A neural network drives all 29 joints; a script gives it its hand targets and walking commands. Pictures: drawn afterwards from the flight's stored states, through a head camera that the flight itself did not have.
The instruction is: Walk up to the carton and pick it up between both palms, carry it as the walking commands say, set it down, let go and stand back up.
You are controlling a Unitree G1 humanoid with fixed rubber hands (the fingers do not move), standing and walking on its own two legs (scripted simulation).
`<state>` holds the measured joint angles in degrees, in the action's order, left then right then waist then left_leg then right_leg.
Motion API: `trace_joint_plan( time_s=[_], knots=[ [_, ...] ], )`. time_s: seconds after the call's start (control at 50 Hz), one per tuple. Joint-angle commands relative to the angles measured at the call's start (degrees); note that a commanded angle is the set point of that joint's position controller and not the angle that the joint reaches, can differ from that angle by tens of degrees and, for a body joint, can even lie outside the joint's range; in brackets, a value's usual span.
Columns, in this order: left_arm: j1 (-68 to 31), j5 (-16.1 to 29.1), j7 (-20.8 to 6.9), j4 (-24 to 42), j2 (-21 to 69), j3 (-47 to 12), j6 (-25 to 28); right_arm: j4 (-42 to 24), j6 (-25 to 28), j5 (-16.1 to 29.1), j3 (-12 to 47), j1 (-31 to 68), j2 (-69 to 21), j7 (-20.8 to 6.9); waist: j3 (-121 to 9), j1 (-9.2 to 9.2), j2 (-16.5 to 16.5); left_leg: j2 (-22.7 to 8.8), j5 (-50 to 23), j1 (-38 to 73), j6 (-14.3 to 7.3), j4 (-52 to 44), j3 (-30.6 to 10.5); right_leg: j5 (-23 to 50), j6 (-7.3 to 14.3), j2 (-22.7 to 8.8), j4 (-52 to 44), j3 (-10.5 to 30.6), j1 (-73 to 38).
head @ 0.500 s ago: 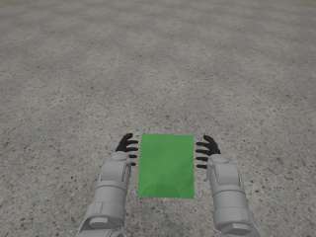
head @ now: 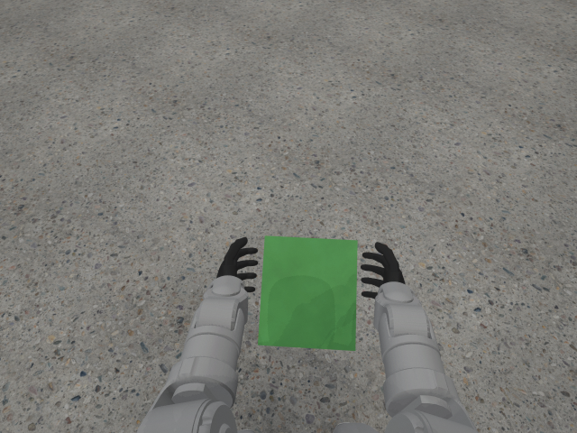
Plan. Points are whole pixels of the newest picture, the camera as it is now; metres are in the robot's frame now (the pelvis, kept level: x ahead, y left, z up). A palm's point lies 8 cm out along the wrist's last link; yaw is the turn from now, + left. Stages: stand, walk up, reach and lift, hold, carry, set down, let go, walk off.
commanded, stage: set down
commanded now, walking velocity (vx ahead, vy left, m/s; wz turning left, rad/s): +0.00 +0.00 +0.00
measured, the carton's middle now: (307, 290) +0.37 -0.04 -0.12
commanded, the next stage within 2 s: none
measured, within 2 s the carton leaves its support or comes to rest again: neither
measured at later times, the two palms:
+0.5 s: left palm (241, 303) +0.34 +0.08 -0.11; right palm (375, 310) +0.32 -0.16 -0.11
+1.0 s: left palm (247, 309) +0.37 +0.08 -0.20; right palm (364, 315) +0.35 -0.16 -0.20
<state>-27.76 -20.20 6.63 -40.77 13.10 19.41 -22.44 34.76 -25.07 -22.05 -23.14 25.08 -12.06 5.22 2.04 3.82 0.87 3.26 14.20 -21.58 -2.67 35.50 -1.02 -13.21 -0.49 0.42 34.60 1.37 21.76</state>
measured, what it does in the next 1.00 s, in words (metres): lowers itself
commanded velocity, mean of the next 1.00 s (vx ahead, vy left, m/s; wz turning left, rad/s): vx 0.00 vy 0.00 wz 0.00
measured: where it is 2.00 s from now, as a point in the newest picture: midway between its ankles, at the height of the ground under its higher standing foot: outside the picture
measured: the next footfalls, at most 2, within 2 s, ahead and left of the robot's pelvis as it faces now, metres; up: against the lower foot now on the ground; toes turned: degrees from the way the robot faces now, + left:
none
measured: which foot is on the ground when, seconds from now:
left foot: down 0.00-1.00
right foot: down 0.00-1.00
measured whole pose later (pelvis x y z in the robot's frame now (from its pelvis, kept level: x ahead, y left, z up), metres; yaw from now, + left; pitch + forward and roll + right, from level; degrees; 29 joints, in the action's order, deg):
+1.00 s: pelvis -0.03 -0.01 -0.14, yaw +0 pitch +29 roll +0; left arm -39.3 -12.6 14.1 -41.5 10.6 19.1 -8.4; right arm 37.6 -9.5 -12.0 -22.2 36.3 -10.2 12.1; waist -6.2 3.3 1.6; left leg 3.6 26.5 -80.5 -1.6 78.0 -0.4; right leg -25.6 -0.2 1.3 77.2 0.6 80.7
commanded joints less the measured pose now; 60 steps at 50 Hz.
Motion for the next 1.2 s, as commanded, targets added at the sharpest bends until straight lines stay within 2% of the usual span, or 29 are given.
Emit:
trace_joint_plan(
  time_s=[0.0, 0.24, 0.42, 0.64, 0.9, 1.18],
  knots=[
    [-29.93, 8.12, -13.56, -0.79, 55.30, -21.72, 7.34, 1.40, 7.37, 9.26, 23.69, 30.35, -54.09, -12.69, -25.56, 0.34, -1.93, 1.87, -8.22, 3.18, 0.15, -2.53, -7.07, 9.86, 1.33, 4.23, -0.63, 3.97, -4.94],
    [-34.97, 5.06, -12.85, -2.33, 50.92, -23.14, 14.50, 5.03, 15.23, 8.55, 25.72, 35.37, -53.39, -9.88, -34.95, -0.79, -0.98, 3.72, -1.05, -11.67, -0.01, 7.67, -5.89, 3.80, 0.93, 5.95, 8.89, 4.96, 5.63],
    [-39.29, 6.07, -11.57, -3.54, 50.73, -23.92, 15.79, 4.16, 16.88, 9.06, 28.22, 41.33, -51.68, -8.20, -40.48, -0.79, -0.03, 5.05, 4.51, -21.35, 0.81, 16.17, -4.72, -2.84, 1.16, 6.97, 16.66, 4.71, 13.83],
    [-40.16, 8.62, -9.68, -2.84, 51.72, -26.50, 15.77, 3.35, 16.98, 10.69, 30.69, 41.78, -51.45, -8.52, -47.35, -0.02, -0.38, 6.19, 1.48, -28.05, 2.06, 24.64, -4.56, -0.62, 0.87, 7.97, 25.56, 3.44, 23.48],
    [-42.06, 11.25, -7.40, -1.62, 50.69, -29.48, 16.34, 2.96, 17.90, 14.00, 32.46, 44.00, -48.72, -8.53, -52.97, 0.66, 1.10, 7.24, -0.33, -33.69, 3.17, 32.88, -4.79, 0.98, 0.42, 8.68, 34.50, 2.08, 35.00],
    [-47.62, 12.37, -6.79, -2.32, 49.56, -28.91, 15.40, 3.50, 16.96, 15.55, 31.50, 49.94, -47.42, -8.22, -57.09, 1.10, 1.28, 8.21, 0.65, -41.62, 3.34, 40.77, -3.59, 0.58, -0.11, 9.44, 42.26, 1.12, 42.71]
  ],
)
